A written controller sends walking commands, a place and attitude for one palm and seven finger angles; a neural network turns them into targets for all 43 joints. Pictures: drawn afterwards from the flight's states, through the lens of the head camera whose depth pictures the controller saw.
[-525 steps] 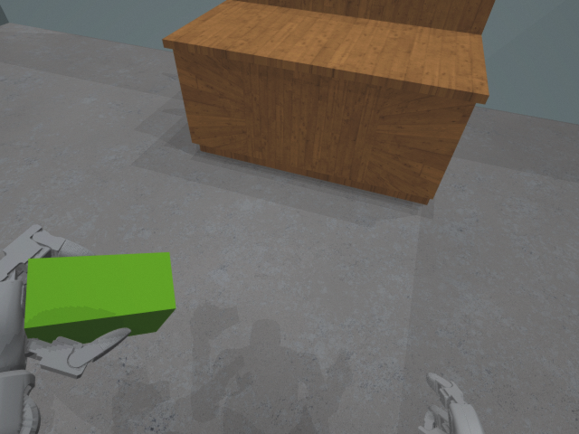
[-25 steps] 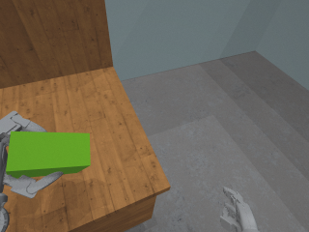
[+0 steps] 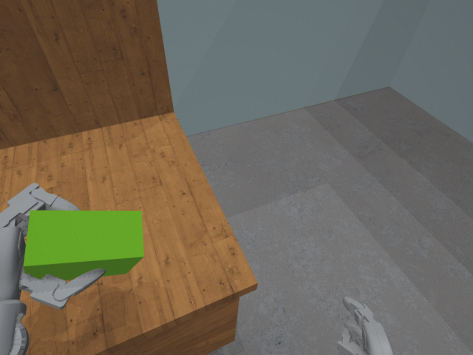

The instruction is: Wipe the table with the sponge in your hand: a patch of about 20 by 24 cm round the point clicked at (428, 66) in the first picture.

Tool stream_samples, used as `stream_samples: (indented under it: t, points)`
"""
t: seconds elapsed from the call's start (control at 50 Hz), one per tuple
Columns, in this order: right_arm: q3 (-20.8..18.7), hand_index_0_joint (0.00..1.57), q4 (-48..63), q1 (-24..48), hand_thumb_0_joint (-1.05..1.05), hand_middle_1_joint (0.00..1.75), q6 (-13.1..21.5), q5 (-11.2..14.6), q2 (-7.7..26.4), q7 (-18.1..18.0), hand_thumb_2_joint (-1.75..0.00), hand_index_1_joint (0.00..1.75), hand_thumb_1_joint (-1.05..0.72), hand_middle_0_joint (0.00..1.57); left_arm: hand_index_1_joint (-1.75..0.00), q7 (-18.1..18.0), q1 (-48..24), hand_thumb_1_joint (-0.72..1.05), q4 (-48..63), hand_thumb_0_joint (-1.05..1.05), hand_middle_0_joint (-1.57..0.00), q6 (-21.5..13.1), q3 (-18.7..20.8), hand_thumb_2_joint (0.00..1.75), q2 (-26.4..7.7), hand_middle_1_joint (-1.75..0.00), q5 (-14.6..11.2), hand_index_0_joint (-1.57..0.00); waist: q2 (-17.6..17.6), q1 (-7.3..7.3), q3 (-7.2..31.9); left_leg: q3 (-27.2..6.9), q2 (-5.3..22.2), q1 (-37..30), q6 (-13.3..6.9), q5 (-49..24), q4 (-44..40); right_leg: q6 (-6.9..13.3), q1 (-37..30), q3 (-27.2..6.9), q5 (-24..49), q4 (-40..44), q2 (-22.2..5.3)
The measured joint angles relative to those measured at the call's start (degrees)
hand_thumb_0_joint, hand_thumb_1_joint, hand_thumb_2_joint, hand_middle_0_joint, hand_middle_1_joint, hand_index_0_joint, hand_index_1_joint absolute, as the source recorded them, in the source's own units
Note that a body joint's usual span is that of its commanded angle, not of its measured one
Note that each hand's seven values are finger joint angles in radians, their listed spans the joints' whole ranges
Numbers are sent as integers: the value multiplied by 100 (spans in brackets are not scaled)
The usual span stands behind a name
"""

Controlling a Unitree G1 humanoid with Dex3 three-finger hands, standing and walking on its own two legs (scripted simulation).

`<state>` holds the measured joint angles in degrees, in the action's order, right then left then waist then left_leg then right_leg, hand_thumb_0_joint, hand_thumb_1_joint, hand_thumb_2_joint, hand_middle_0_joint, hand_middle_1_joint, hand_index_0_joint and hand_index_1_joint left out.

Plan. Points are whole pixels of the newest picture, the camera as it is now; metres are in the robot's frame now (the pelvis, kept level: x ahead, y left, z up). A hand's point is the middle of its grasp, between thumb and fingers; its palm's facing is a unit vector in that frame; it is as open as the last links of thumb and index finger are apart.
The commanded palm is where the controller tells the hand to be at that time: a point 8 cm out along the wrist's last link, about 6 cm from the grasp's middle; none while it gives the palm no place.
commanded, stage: come to a stop and stand still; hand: left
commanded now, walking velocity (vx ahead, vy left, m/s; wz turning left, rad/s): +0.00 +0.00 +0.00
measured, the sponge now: (102, 246) +0.23 +0.21 +0.12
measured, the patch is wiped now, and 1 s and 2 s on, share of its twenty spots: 0.00 0.00 0.00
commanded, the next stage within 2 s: look again from close up in 0.80 s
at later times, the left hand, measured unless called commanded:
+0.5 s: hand (71, 206) +0.28 +0.27 +0.14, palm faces +0.35 -0.81 -0.48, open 10.4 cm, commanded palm +0.20 +0.28 +0.17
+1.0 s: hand (59, 224) +0.24 +0.26 +0.15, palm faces +0.34 -0.84 -0.41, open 10.4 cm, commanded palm +0.18 +0.30 +0.17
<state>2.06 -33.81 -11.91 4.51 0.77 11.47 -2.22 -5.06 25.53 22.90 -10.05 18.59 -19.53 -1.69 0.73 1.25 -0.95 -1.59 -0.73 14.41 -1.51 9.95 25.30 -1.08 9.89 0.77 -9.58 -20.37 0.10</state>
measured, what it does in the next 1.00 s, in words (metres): stands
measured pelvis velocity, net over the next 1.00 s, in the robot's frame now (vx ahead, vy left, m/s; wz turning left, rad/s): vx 0.03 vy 0.01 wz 0.03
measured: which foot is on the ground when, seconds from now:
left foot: down 0.00-1.00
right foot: down 0.00-1.00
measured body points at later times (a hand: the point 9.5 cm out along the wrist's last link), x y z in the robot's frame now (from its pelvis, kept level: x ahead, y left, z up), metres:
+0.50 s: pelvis +0.04 +0.00 +0.00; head +0.11 +0.03 +0.44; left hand +0.25 +0.31 +0.16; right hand +0.22 -0.23 -0.08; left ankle +0.04 +0.10 -0.74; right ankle +0.02 -0.13 -0.74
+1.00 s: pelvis +0.03 +0.01 +0.00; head +0.07 +0.04 +0.45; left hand +0.21 +0.30 +0.17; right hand +0.22 -0.20 -0.08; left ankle +0.04 +0.10 -0.74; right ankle +0.02 -0.13 -0.74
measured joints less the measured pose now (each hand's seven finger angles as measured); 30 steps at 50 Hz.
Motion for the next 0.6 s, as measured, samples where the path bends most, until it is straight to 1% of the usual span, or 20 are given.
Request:
stream_samples:
  t: [0.02,0.04,0.06,0.1,0.14,0.18,0.2,0.22,0.26,0.3,0.32,0.36,0.44,0.48,0.54,0.6]
  points:
    - [61,20,117,-77,1,30,4,77,40,-131,-90,30,-90,20,-135,70,-264,-51,-106,-1,-68,-15,-42,101,-179,-136,93,-71,1,50,-107,-36,4,9,-22,60,86,-38,-11,2,-76,-90,28]
    - [78,20,192,-175,1,30,86,118,47,-217,-90,30,-90,20,-135,155,-682,-51,-296,-2,-68,-112,-17,101,-439,-136,194,-71,-17,105,-162,-85,9,97,-33,96,204,-43,72,41,-243,-281,44]
    - [99,20,162,-203,1,30,178,108,23,-227,-90,30,-90,20,-135,162,-1069,-51,-477,-2,-68,-212,100,101,-660,-136,240,-71,-78,122,-192,-139,-9,182,-3,104,289,-1,160,85,-341,-434,40]
    - [155,20,33,-137,1,30,281,26,-10,-108,-90,30,-90,20,-135,53,-1594,-51,-727,-2,-68,-355,468,101,-949,-136,198,-71,-206,133,-239,-172,-19,289,71,109,383,102,281,101,-234,-552,44]
    - [163,20,-60,-71,1,30,350,-37,-1,43,-90,30,-90,20,-135,-52,-1656,-51,-748,-2,-68,-447,836,101,-1031,-136,59,-71,-222,95,-196,-138,43,380,100,161,441,141,377,60,-272,-578,104]
    - [100,20,-53,-115,1,30,447,-42,46,167,-90,30,-90,20,-135,-126,-1315,-51,-470,-2,-68,-513,971,101,-907,-136,-88,-71,-186,49,-110,-76,80,428,93,216,443,134,423,-7,-303,-527,136]
    - [56,20,-42,-156,1,30,503,-35,88,213,-90,30,-90,20,-135,-140,-1053,-51,-262,-2,-68,-551,920,101,-778,-136,-136,-71,-160,39,-78,-37,84,427,82,242,433,122,427,-46,-312,-499,138]
    - [14,20,-47,-190,1,30,551,-23,135,245,-90,30,-90,20,-135,-134,-772,-51,-66,-2,-68,-591,797,101,-627,-136,-167,-71,-134,36,-61,5,78,404,67,267,409,105,416,-88,-323,-477,128]
    - [-64,20,-88,-235,1,30,601,-19,217,258,-90,30,-90,20,-135,-70,-276,-51,222,-1,-68,-619,430,101,-337,-136,-132,-71,-100,36,-56,70,39,331,32,302,340,63,377,-150,-361,-451,83]
    - [-111,20,-175,-214,1,30,591,-35,253,213,-90,30,-90,20,-135,25,23,-51,301,-1,-68,-604,109,101,-180,-136,-51,-71,-111,36,-97,99,-11,246,6,318,264,27,323,-177,-411,-439,30]
    - [-121,20,-224,-178,1,30,560,-43,250,178,-90,30,-90,20,-135,65,86,-51,263,-1,-68,-576,27,101,-184,-136,-10,-71,-134,37,-132,103,-31,208,-1,320,228,16,298,-180,-433,-434,9]
    - [-136,20,-285,-80,1,30,469,-51,211,104,-90,30,-90,20,-135,109,53,-51,105,-1,-68,-480,12,101,-284,-136,37,-71,-192,25,-223,83,-59,153,-4,321,174,10,246,-159,-465,-413,-18]
    - [-144,20,-223,135,1,30,359,-40,128,45,-90,30,-90,20,-135,55,-233,-51,-36,-2,-68,-197,314,101,-529,-136,38,-71,-290,-8,-441,25,-69,112,-2,344,159,20,163,-99,-486,-349,-24]
    - [-152,20,-133,229,1,30,360,-35,116,61,-90,30,-91,20,-135,-1,-287,-51,152,-2,-68,-105,462,101,-564,-136,15,-71,-294,-32,-520,6,-67,113,-9,376,189,17,127,-80,-489,-313,-20]
    - [-166,20,-21,359,1,30,389,-39,113,117,-90,30,-91,20,-135,-57,-142,-51,650,-2,-68,-127,551,101,-520,-136,-25,-71,-272,-58,-550,25,-77,106,-35,430,222,-5,102,-97,-505,-292,-32]
    - [-188,20,39,456,1,30,355,-52,87,142,-90,30,-91,20,-135,-32,76,-51,1019,-2,-68,-258,508,101,-465,-136,-42,-71,-240,-68,-493,55,-103,83,-65,465,217,-40,80,-124,-527,-276,-60]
